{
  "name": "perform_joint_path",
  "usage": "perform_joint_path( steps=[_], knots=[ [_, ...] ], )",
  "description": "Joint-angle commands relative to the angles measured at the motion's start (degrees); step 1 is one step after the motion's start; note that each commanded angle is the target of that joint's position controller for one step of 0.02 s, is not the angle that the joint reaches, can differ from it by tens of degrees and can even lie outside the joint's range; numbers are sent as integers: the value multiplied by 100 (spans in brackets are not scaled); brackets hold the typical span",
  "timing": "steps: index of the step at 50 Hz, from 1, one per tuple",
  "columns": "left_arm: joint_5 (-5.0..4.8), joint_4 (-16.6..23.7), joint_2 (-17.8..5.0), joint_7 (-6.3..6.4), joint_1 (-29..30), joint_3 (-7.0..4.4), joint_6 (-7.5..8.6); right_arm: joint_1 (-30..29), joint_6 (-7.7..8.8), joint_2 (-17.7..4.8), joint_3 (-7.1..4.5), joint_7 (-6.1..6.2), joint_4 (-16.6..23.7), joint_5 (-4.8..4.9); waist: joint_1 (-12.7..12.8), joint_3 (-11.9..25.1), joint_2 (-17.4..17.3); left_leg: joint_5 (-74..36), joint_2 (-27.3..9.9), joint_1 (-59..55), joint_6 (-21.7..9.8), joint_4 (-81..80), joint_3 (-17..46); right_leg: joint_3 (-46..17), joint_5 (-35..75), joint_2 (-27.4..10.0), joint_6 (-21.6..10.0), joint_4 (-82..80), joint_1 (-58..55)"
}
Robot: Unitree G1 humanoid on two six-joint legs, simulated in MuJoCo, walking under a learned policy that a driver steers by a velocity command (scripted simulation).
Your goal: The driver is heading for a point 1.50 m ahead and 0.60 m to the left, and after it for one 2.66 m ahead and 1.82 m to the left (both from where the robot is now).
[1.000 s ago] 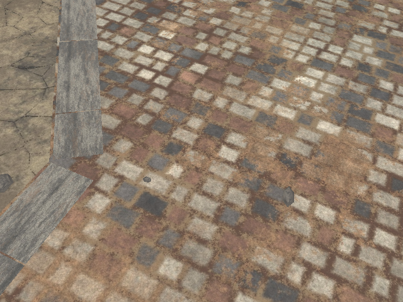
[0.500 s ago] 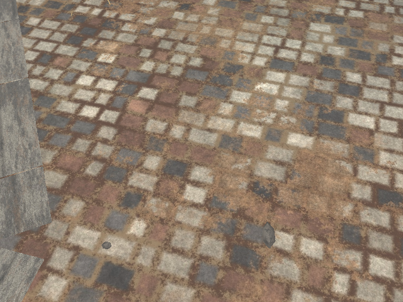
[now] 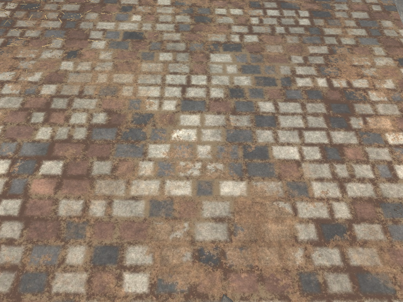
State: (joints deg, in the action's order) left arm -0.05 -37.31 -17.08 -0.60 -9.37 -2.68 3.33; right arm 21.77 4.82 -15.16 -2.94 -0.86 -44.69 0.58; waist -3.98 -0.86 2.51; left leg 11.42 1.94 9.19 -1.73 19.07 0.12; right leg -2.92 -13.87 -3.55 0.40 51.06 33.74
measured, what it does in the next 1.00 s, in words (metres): walks ahead, turning left: right foot, then left foot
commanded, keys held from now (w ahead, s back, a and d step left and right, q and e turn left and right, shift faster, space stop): w+q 1.00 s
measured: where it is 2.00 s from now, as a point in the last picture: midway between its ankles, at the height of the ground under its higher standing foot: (114, 227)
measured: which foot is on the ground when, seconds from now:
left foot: down 0.00-0.20, up 0.22-0.66, down 0.68-1.00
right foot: up 0.00-0.18, down 0.20-0.68, up 0.70-1.00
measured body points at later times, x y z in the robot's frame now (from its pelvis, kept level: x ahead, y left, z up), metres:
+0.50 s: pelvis +0.25 -0.03 +0.00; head +0.27 -0.02 +0.45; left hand +0.22 +0.26 -0.12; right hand +0.49 -0.24 -0.09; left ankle +0.34 +0.16 -0.68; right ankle +0.22 -0.15 -0.75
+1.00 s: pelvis +0.49 +0.12 +0.00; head +0.51 +0.15 +0.45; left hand +0.53 +0.45 -0.09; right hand +0.70 -0.09 -0.10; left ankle +0.44 +0.17 -0.75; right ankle +0.73 +0.03 -0.68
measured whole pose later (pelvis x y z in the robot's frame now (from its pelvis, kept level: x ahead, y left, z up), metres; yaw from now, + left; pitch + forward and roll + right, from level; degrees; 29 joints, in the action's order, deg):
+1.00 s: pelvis +0.49 +0.12 +0.00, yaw +32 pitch +2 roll -1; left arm 0.9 -39.9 -17.7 0.0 -4.3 -3.1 5.1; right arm 19.3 2.7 -16.1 -3.3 -0.1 -39.9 0.8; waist -3.3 -2.6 1.8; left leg 11.2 6.6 9.4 -5.2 19.8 6.3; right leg -5.7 -2.8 -5.2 3.5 44.5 38.8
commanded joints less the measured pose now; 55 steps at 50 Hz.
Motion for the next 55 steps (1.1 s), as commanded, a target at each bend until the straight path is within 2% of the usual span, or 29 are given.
perform_joint_path(
  steps=[1,4,6,8,9,10,11,12,13,14,16,20,24,27,30,32,33,34,35,36,37,38,39,40,41,44,47,50,55],
  knots=[
    [-5,438,-68,-66,480,44,174,-346,48,-1083,-256,42,370,76,112,-18,-760,-1242,-1177,109,-1053,-813,1119,123,820,118,101,-1244,-258],
    [-80,533,-231,-120,902,-2,237,-6,-24,-1145,-267,64,217,119,-8,-18,-809,-1020,-1299,31,-978,-677,1307,86,1216,276,105,-1837,-668],
    [-99,569,-375,-138,929,-66,285,59,-72,-1171,-277,93,168,139,96,-8,-859,-744,-1401,-70,-852,-489,1549,2,1136,291,-4,-2174,-1006],
    [-83,424,-537,-100,445,-173,309,20,-116,-1114,-259,117,156,126,428,183,-829,-846,-1253,83,-649,-3,1513,88,1069,323,-187,-2531,-1960],
    [-32,303,-731,-40,-133,-277,312,0,-110,-932,-198,114,182,85,724,521,-737,-1050,-937,390,-472,753,1301,-23,977,128,-349,-2578,-2897],
    [71,213,-1130,36,-1095,-386,294,-81,-85,-529,-53,110,358,-46,1140,1340,-7,70,-507,1298,-218,2513,906,-1093,859,-996,-712,-2499,-4348],
    [114,85,-1477,13,-1401,-467,194,565,-8,-193,49,132,528,96,874,1909,1590,2193,0,3012,33,4193,411,-3296,-435,-2127,-1495,-3054,-5483],
    [42,55,-987,-8,-1327,-367,184,400,-12,-747,-88,150,416,214,972,1432,1032,2070,-273,3610,83,5002,756,-3624,-1407,-2000,-1517,-3385,-5081],
    [-6,55,-689,-4,-1073,-275,187,-18,-37,-957,-167,140,473,224,952,784,677,1568,-453,3791,70,5179,748,-2800,-1203,-1798,-1329,-3460,-4514],
    [20,61,-508,-18,-739,-210,194,-175,-76,-894,-173,146,462,171,787,497,397,1148,-619,3592,109,5113,667,-2179,-573,-1537,-1208,-3586,-3957],
    [78,-6,-283,-34,-352,-161,223,-306,-171,-715,-185,110,502,111,519,97,444,671,-853,3239,162,4802,658,-1283,373,-1206,-1112,-3901,-3150],
    [53,-221,-455,6,-292,-268,339,-584,-300,-424,-130,61,683,71,387,-84,201,81,-926,3207,285,4289,591,-335,1572,-1188,-1192,-4243,-2783],
    [35,-408,-684,64,-366,-334,304,-1183,-263,-321,-55,-69,879,68,555,-209,81,-1048,-879,3009,238,2964,366,488,1832,-1054,-1068,-4319,-2837],
    [-33,-559,-870,91,-601,-385,244,-1763,-254,-320,-27,-177,1105,69,744,-361,-4,-1280,-799,2870,101,2249,106,827,1803,-1142,-958,-4299,-3072],
    [-127,-694,-1032,92,-772,-442,146,-2095,-276,-437,-63,-257,1334,74,763,-437,11,-831,-683,2842,-127,1861,-105,1051,2285,-1301,-811,-4007,-3593],
    [-168,-711,-1216,119,-768,-492,68,-1904,-312,-619,-160,-270,1389,46,547,-155,187,-229,-331,2239,-359,1777,-443,1270,4068,-1291,-686,-3272,-3812],
    [-192,-704,-1286,136,-741,-509,17,-1409,-336,-796,-267,-256,1298,41,234,175,221,-51,-71,1527,-509,1689,-615,1403,4893,-1212,-604,-2463,-3771],
    [-198,-680,-1203,161,-714,-467,-13,-468,-364,-1087,-449,-196,1047,63,-273,665,99,-327,196,155,-720,1390,-653,1576,4958,-1004,-428,-1234,-3263],
    [-23,-574,-894,176,-879,-337,15,411,-431,-1588,-637,-68,858,99,-564,1193,-654,-406,-540,-1601,-1067,1282,620,1594,2882,-730,-153,624,-1776],
    [132,-234,-161,95,-1353,-90,164,63,-356,-2103,-646,-68,978,118,211,1766,-1952,1023,-1870,-3046,-2098,460,4017,809,-2012,465,143,2431,544],
    [-77,-200,-717,29,-673,-178,341,181,-262,-1561,-496,-111,1126,92,-277,2079,-1138,1548,-2047,-3086,-2025,-203,4638,-257,-1954,342,39,2864,1075],
    [-246,-38,-910,1,-228,-229,424,10,-183,-1292,-407,-130,1048,42,-266,1253,-889,1089,-1904,-2497,-1762,-285,3833,-202,-1367,134,-79,2694,1428],
    [-162,-58,-808,44,-180,-195,470,-299,-146,-1184,-367,-125,1060,52,-14,810,-431,410,-1661,-1684,-1599,-257,3181,-189,-882,-104,-120,2229,1195],
    [1,-125,-795,95,-194,-219,460,-660,-150,-1012,-313,-112,1113,24,219,514,-265,-230,-1421,-982,-1445,-314,2638,-179,-570,-267,-94,1767,829],
    [27,-127,-817,90,-345,-241,405,-843,-133,-960,-285,-84,1203,-64,425,501,-557,-755,-1343,-500,-1488,-408,2476,-255,-375,-359,-47,1592,435],
    [100,-171,-654,94,-366,-221,241,-878,-85,-947,-283,-10,1131,-31,536,365,-475,-1473,-1105,159,-1530,-614,1950,-114,-67,-309,193,982,142],
    [125,21,-453,97,293,-144,205,-580,-96,-1071,-316,99,954,12,331,132,-488,-1562,-870,349,-1364,-631,1617,-68,939,-140,362,-163,276],
    [68,156,-329,27,923,-80,256,-344,-143,-1098,-325,158,812,53,83,44,-652,-978,-675,459,-1116,-555,1530,-46,1832,136,361,-1385,-111],
    [0,265,-468,-137,1335,-98,380,83,-178,-989,-282,180,496,66,-104,-57,-756,-745,-1045,-223,-1028,-150,1936,-100,1909,213,125,-2185,-311]
  ],
)
Keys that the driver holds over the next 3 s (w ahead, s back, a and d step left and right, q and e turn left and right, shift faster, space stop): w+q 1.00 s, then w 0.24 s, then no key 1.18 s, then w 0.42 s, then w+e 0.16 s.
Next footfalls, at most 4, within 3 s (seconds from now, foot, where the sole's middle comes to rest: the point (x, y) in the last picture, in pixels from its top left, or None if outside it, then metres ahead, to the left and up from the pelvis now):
0.20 right None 0.26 -0.14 -0.78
0.68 left None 0.47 0.19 -0.78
1.20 right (144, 214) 0.82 0.16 -0.78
1.62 left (71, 225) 0.79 0.43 -0.78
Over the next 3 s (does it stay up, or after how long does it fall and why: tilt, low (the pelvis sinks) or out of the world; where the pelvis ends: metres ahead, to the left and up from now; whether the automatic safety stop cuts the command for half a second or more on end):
stays up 0.88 0.41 0.00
